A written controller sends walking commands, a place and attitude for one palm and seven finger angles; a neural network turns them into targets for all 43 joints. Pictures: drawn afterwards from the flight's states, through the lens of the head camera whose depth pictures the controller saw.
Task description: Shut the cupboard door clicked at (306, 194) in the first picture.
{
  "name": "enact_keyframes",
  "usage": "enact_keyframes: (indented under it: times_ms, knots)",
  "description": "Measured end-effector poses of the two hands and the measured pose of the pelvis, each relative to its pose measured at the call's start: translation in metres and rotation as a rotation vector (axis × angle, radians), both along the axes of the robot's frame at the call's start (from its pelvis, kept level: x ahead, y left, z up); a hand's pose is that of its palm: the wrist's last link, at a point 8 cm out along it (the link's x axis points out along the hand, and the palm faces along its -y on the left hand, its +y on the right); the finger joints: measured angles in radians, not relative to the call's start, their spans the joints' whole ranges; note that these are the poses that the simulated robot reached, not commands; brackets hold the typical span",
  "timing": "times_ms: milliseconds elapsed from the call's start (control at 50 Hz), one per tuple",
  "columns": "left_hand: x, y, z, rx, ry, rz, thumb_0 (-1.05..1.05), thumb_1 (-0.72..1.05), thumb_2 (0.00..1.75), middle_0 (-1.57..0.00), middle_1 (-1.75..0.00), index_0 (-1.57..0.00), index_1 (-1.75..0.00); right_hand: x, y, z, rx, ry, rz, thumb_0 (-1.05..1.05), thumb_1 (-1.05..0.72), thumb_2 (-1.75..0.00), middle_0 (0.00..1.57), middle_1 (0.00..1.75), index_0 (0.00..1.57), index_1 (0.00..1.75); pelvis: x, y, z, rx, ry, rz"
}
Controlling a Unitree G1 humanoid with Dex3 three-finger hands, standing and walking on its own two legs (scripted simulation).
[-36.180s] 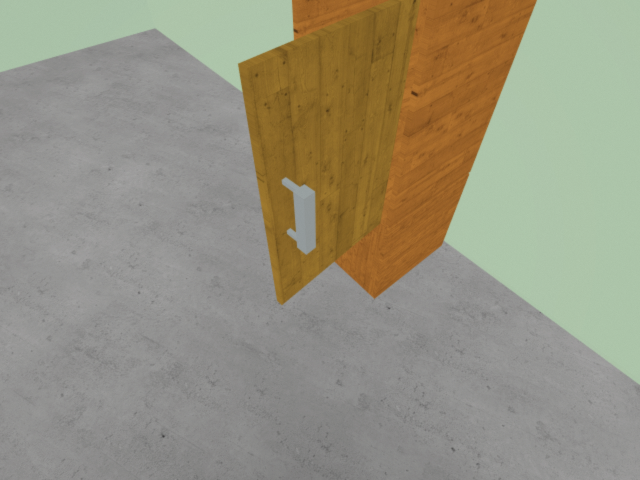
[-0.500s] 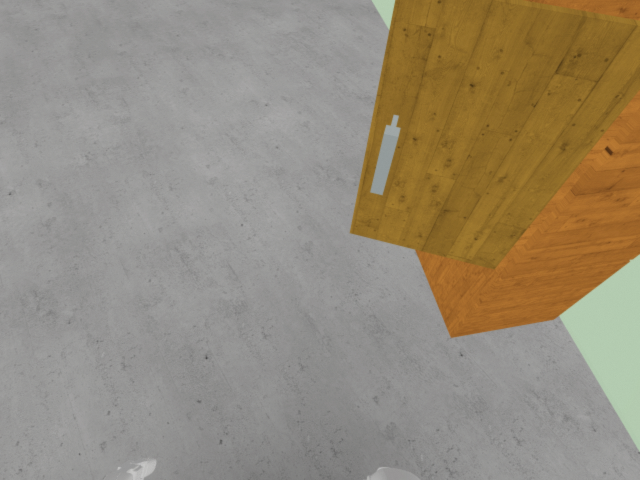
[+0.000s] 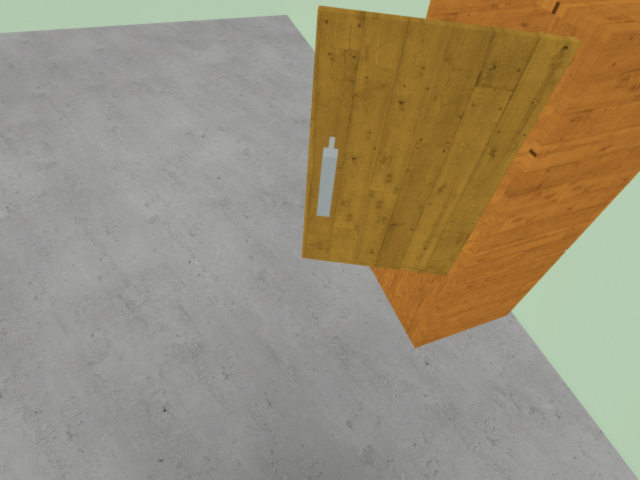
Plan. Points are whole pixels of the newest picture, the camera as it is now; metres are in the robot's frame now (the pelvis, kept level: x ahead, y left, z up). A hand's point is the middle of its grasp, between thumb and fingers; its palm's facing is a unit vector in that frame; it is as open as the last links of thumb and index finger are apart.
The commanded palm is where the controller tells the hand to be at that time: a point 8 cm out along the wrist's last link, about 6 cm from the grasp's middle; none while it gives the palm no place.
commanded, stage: take the last steps up to it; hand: left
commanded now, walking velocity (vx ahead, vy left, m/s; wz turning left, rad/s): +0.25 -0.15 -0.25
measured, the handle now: (327, 177) +0.65 +0.02 -0.03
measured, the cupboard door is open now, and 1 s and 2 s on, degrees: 64 64 64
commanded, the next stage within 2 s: come to a stop and stand still in 0.48 s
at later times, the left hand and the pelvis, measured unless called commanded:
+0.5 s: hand (264, 415) +0.24 +0.09 -0.16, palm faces -0.18 -0.96 -0.21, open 7.4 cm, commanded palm none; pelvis +0.10 -0.08 +0.00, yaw -7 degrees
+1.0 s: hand (280, 428) +0.22 +0.06 -0.16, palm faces -0.07 -0.97 -0.24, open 7.3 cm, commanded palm none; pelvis +0.17 -0.12 +0.01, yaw -7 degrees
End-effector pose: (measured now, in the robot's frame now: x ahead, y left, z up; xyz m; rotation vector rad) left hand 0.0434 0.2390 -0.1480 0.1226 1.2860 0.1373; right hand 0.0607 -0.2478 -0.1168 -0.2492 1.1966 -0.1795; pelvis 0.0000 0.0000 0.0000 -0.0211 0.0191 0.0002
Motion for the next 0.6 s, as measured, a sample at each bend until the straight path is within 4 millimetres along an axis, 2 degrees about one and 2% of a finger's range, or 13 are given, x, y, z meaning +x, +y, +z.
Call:
enact_keyframes:
  times_ms: [120,240,320,420,460,500,540,600]
  knots:
    - [0.026,0.007,0.010,-0.021,0.019,-0.056,0.01,0.91,0.90,-0.20,-0.30,-0.20,-0.30,-0.024,0.010,0.017,-0.006,0.047,-0.048,0.01,-0.91,-0.90,0.20,0.30,0.20,0.30,0.017,0.001,0.016,-0.017,0.003,-0.037]
    - [0.064,-0.001,0.020,-0.008,0.017,-0.108,0.00,0.91,0.90,-0.20,-0.30,-0.20,-0.30,-0.055,0.004,0.019,0.012,0.156,-0.140,0.01,-0.91,-0.90,0.20,0.30,0.21,0.30,0.039,-0.009,0.022,-0.019,0.011,-0.081]
    - [0.102,-0.022,0.021,0.001,0.016,-0.173,0.00,0.91,0.90,-0.20,-0.30,-0.20,-0.30,-0.073,-0.008,0.013,0.034,0.222,-0.216,0.01,-0.91,-0.90,0.20,0.30,0.21,0.30,0.057,-0.026,0.019,-0.008,0.008,-0.112]
    - [0.165,-0.067,0.020,0.018,-0.049,-0.247,0.01,0.91,0.90,-0.20,-0.30,-0.20,-0.30,-0.086,-0.034,-0.007,0.078,0.314,-0.292,0.01,-0.91,-0.90,0.20,0.30,0.20,0.30,0.085,-0.060,0.006,0.011,0.005,-0.132]
    - [0.185,-0.085,0.017,0.031,-0.102,-0.252,0.00,0.91,0.90,-0.20,-0.30,-0.20,-0.30,-0.083,-0.048,-0.019,0.097,0.350,-0.301,0.01,-0.91,-0.90,0.20,0.30,0.20,0.30,0.096,-0.075,-0.004,0.017,0.003,-0.133]
    - [0.194,-0.100,0.020,0.032,-0.125,-0.238,0.00,0.91,0.90,-0.20,-0.30,-0.20,-0.30,-0.067,-0.062,-0.023,0.099,0.362,-0.294,0.01,-0.91,-0.90,0.20,0.30,0.20,0.30,0.103,-0.084,-0.002,0.005,-0.004,-0.124]
    - [0.196,-0.112,0.024,0.028,-0.123,-0.216,0.00,0.91,0.90,-0.20,-0.30,-0.20,-0.30,-0.041,-0.075,-0.020,0.093,0.330,-0.272,0.01,-0.91,-0.90,0.20,0.30,0.20,0.30,0.112,-0.091,0.003,0.005,-0.007,-0.112]
    - [0.194,-0.127,0.024,0.016,-0.095,-0.184,0.00,0.91,0.90,-0.20,-0.30,-0.20,-0.30,0.009,-0.092,-0.014,0.080,0.243,-0.229,0.01,-0.91,-0.90,0.19,0.30,0.20,0.30,0.127,-0.103,0.010,0.008,-0.004,-0.096]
